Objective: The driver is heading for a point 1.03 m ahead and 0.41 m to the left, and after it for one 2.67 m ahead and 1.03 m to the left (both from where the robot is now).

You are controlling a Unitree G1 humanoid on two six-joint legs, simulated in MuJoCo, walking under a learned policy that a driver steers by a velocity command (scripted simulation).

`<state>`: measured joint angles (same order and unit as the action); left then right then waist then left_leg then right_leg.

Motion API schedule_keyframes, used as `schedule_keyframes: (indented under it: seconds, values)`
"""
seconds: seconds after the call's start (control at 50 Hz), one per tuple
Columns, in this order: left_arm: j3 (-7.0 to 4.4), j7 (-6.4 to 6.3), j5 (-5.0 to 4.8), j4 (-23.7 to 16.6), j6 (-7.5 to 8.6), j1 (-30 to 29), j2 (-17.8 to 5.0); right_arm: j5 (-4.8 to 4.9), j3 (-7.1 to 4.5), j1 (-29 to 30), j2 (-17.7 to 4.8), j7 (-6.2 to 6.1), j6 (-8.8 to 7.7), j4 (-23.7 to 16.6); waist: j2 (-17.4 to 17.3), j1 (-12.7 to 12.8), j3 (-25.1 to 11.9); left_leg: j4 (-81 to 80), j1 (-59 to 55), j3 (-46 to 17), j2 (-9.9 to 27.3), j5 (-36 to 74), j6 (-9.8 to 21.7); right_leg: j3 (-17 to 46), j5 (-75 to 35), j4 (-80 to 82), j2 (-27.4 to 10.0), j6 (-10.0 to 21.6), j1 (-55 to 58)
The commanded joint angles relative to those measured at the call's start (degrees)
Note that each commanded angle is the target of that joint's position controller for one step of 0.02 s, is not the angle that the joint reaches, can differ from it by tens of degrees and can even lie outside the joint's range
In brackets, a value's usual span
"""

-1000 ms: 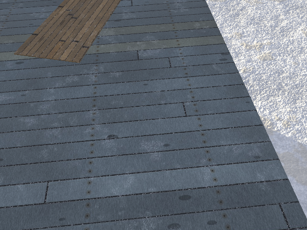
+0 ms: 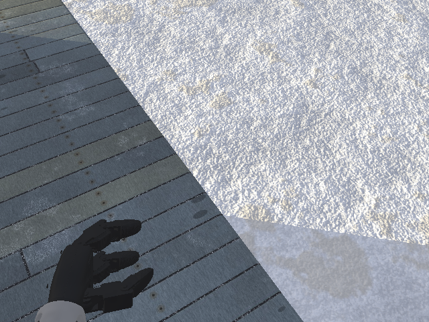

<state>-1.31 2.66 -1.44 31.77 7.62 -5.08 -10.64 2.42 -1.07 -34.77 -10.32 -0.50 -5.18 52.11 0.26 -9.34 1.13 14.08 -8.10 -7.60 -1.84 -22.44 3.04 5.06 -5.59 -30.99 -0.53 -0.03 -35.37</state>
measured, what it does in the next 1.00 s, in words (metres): walks ahead, turning left: right foot, then left foot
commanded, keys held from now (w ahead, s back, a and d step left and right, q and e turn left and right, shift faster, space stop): w+q+shift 0.66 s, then w+shift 0.24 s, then w+e+shift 0.10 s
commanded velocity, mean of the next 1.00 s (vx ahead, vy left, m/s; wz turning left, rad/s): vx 1.00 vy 0.00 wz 0.72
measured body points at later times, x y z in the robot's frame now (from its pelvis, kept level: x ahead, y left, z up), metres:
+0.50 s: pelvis +0.41 +0.09 -0.04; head +0.42 +0.13 +0.41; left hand +0.31 +0.35 -0.18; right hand +0.73 -0.03 -0.09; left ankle +0.54 +0.23 -0.72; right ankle +0.23 -0.16 -0.72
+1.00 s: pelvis +0.81 +0.35 -0.03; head +0.82 +0.37 +0.42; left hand +0.84 +0.69 -0.07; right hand +1.00 +0.15 -0.16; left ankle +0.55 +0.23 -0.70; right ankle +1.00 +0.40 -0.74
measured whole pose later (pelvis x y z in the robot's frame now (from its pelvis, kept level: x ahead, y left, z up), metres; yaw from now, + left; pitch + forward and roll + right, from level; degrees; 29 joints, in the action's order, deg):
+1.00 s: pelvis +0.81 +0.35 -0.03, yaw +45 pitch +1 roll -2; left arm -1.4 1.5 -2.4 31.4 7.0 0.6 -14.2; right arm -1.5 -2.5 -24.5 -15.0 -1.0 -1.5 46.7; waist -1.2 -3.5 2.2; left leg 36.1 -8.4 -9.4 -5.7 -27.1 6.9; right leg -3.3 0.9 -32.0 2.6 3.1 -32.1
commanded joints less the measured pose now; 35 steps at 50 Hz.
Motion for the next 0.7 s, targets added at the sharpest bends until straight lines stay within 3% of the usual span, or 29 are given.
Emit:
schedule_keyframes:
  seconds: [0.02,0.04,0.06,0.08,0.1,0.12,0.14,0.16,0.18,0.2,0.22,0.24,0.26,0.28,0.32,0.38,0.4,0.44,0.46,0.48,0.5,0.52,0.54,0.56,0.58,0.6,0.62,0.64,0.7]
  values:
    - [-4.44,-0.64,-0.88,-4.8,1.26,-0.8,-8.7,0.28,-2.74,3.9,-11.2,-0.94,0.35,-3.3,-7.0,9.4,1.9,4.7,12.9,-7.8,10.8,46.7,6.5,-3.5,3.6,3.6,4.6,0.7,19.5]
    - [-5.37,-1.34,-0.91,-3.9,1.05,6.1,-10.2,-0.45,-3.16,6.2,-12.8,-0.68,1.11,-4.0,-8.6,14.3,-2.9,14.5,14.2,-6.6,9.3,53.5,4.6,-3.6,4.7,3.5,3.7,2.1,28.0]
    - [-6.39,-2.24,-0.91,-1.5,0.59,20.1,-11.9,-1.68,-3.32,11.0,-12.7,-0.51,1.41,-6.4,-10.6,21.7,-10.9,30.0,25.0,-7.1,7.2,48.8,3.0,1.0,6.6,-0.7,-2.4,4.4,45.9]
    - [-7.05,-2.98,-0.39,0.8,-0.30,30.8,-17.3,-4.35,-1.71,7.0,-5.5,-0.56,1.12,-8.7,4.8,19.9,-23.6,49.8,37.6,-3.9,1.0,10.3,2.2,15.3,10.0,-5.0,-15.9,6.4,65.6]
    - [-6.00,-1.90,1.16,0.3,0.14,28.5,-16.1,0.80,0.11,-0.2,-1.8,-0.57,0.39,-10.3,25.7,15.2,-32.6,64.8,49.6,-4.3,0.1,-7.8,1.3,44.2,30.6,7.8,-26.8,14.2,71.4]
    - [-5.19,-2.17,1.37,0.4,-0.46,26.1,-9.3,1.99,-0.96,7.2,-6.4,-0.74,0.53,-9.9,17.5,17.6,-21.8,69.5,56.4,-2.7,4.4,-3.0,1.5,39.1,39.6,11.6,-22.8,12.5,64.1]
    - [-4.45,-2.31,1.01,1.8,-0.98,25.0,-6.8,1.42,-1.64,14.6,-8.5,-0.59,0.80,-11.7,11.3,18.4,-12.2,70.5,59.7,0.5,5.9,1.1,1.5,28.7,34.8,11.8,-20.7,11.1,55.7]
    - [-3.98,-2.02,1.62,3.5,-1.26,24.3,-6.1,0.31,-1.87,18.6,-7.7,-0.25,1.32,-12.3,2.7,17.0,-6.1,70.1,58.1,1.8,7.6,2.8,1.7,21.0,24.7,13.5,-18.6,10.5,46.2]
    - [-3.76,-1.76,2.71,4.5,-1.15,21.6,-5.2,0.10,-2.05,18.6,-6.5,0.38,1.84,-13.4,3.5,13.8,-3.4,68.0,55.2,1.2,9.3,4.4,1.4,16.5,19.8,14.7,-17.5,11.1,38.8]
    - [-3.36,-1.55,2.86,5.5,-0.88,19.4,-3.7,0.44,-2.02,17.9,-5.0,1.00,3.06,-13.4,3.9,11.4,-1.3,67.0,52.2,0.7,11.0,3.6,1.0,12.1,18.2,16.4,-16.7,10.7,32.9]
    - [-3.27,-1.29,1.95,6.3,-0.54,17.6,-3.3,1.23,-1.92,17.8,-3.7,0.98,4.29,-13.9,5.5,9.6,0.9,65.6,51.3,0.9,11.7,0.9,0.6,7.6,17.4,18.1,-16.5,9.7,28.8]
    - [-3.36,-1.27,1.40,6.7,-0.36,15.8,-3.5,1.16,-1.77,18.5,-3.3,0.95,5.24,-14.5,5.0,8.4,2.4,64.5,51.4,1.0,12.6,-0.1,-0.1,4.4,16.5,20.0,-16.9,9.4,26.0]
    - [-3.66,-1.44,0.79,7.1,-0.23,14.9,-4.4,0.29,-1.48,20.3,-3.4,1.11,5.69,-15.6,4.1,7.8,3.7,63.8,53.5,1.3,13.2,2.4,-0.6,1.6,13.4,21.1,-17.2,9.4,25.2]
    - [-4.15,-1.74,0.56,7.4,-0.15,13.6,-6.7,-0.28,-1.38,21.5,-3.9,1.22,5.93,-16.7,3.6,6.7,4.6,62.4,54.8,0.2,14.2,5.7,-1.2,0.1,11.8,22.6,-18.4,9.6,24.7]
    - [-4.42,-2.17,1.41,7.9,-0.13,13.8,-8.7,-0.17,-1.41,24.4,-6.2,1.96,5.36,-17.4,0.6,6.3,5.6,56.4,55.9,0.2,14.4,14.1,-1.1,-6.6,8.2,24.4,-17.6,8.6,25.7]
    - [-5.00,-2.72,1.74,8.8,-0.63,15.6,-12.5,-0.31,-1.03,30.0,-7.6,3.57,4.14,-17.5,-1.7,7.9,6.6,44.6,51.5,6.8,12.2,23.2,0.9,-17.3,2.4,25.9,-13.8,6.1,29.4]
    - [-5.16,-2.43,1.78,9.4,-0.91,16.6,-13.5,0.24,-0.98,31.8,-8.0,4.21,3.69,-17.8,-2.2,8.5,7.7,40.7,49.6,9.1,11.3,24.4,1.8,-19.4,-3.3,26.1,-13.8,5.2,30.9]
    - [-5.65,-2.25,1.62,9.1,-1.94,17.2,-17.0,0.81,-2.24,32.2,-11.1,4.53,3.31,-17.4,0.7,7.4,4.4,36.5,41.9,16.0,5.9,23.6,4.0,-21.0,-29.3,21.2,-12.5,3.3,37.3]
    - [-5.97,-2.01,1.48,9.4,-2.81,18.0,-19.0,0.87,-3.21,30.0,-13.4,4.35,3.49,-17.5,3.6,5.4,1.9,36.4,36.6,18.3,3.1,20.2,5.1,-20.7,-44.1,15.5,-13.4,2.7,39.1]
    - [-6.29,-1.85,0.49,8.5,-3.88,17.0,-20.6,1.42,-4.96,21.0,-16.7,4.07,3.86,-15.6,6.6,0.6,-1.7,37.0,27.5,19.3,0.4,16.5,6.7,-20.7,-55.5,3.5,-12.9,2.6,38.7]
    - [-6.37,-2.02,-0.44,7.2,-4.29,15.4,-20.6,0.70,-7.33,6.4,-21.1,3.45,4.35,-11.3,6.3,-5.5,-8.5,31.8,8.3,18.3,-2.5,17.5,8.7,-19.0,-54.4,-14.6,-12.0,2.4,32.0]
    - [-4.86,-2.17,-0.14,6.9,-3.29,14.9,-15.3,0.72,-8.53,-0.2,-23.5,2.31,5.32,-8.6,-3.7,-6.4,-6.6,27.4,-6.1,9.3,-0.3,19.7,10.1,-17.3,-8.8,-40.0,-5.4,-1.0,14.9]
    - [-1.50,-1.65,1.23,2.1,-0.66,22.7,-4.3,-1.08,-8.10,7.3,-28.7,2.48,5.01,-11.3,-25.8,7.6,-11.8,17.8,-16.2,-23.1,10.0,12.4,20.4,-7.6,40.6,-63.0,5.7,-3.1,-7.1]
    - [-1.13,-1.70,0.34,-0.3,1.87,17.9,-9.7,-1.79,-7.55,7.1,-24.7,3.33,4.01,-14.2,-15.1,2.9,-21.9,5.2,-19.4,-39.2,15.5,-7.7,22.7,2.6,36.4,-63.7,4.2,-0.3,-12.3]
    - [-1.81,-1.97,-1.23,-0.9,2.89,11.9,-12.0,-2.09,-7.01,7.1,-21.7,3.46,2.81,-14.0,-7.4,2.8,-13.5,0.0,-11.6,-40.8,15.6,-13.8,20.0,2.3,31.5,-59.3,2.4,1.7,-14.5]
    - [-1.51,-2.73,-1.12,-1.1,3.11,10.1,-10.9,-2.01,-6.35,9.4,-20.0,3.56,1.74,-13.6,0.9,5.7,-7.2,-0.6,-1.8,-38.4,14.2,-11.0,18.2,2.1,28.2,-54.3,0.4,1.8,-12.5]
    - [-1.15,-2.82,0.41,-0.9,2.72,10.5,-9.4,-2.20,-5.46,13.1,-17.3,3.48,1.32,-14.5,4.7,8.8,-4.9,1.4,6.9,-33.6,12.4,-5.6,17.4,2.8,25.8,-50.8,-1.5,1.4,-7.9]
    - [-1.37,-2.43,1.02,-0.6,1.93,12.8,-9.4,-2.76,-4.88,16.5,-15.8,2.97,1.06,-15.8,3.3,11.7,-3.6,2.1,14.6,-29.4,9.9,-1.2,17.4,3.6,24.4,-48.6,-2.6,0.7,-3.0]
    - [-1.62,-2.11,1.66,0.1,-0.37,13.1,-9.4,-1.85,-3.27,18.3,-11.8,1.04,1.14,-16.5,1.1,12.8,1.3,-1.1,24.0,-18.4,6.6,5.2,15.9,1.0,21.3,-36.9,-5.2,-2.1,-0.2]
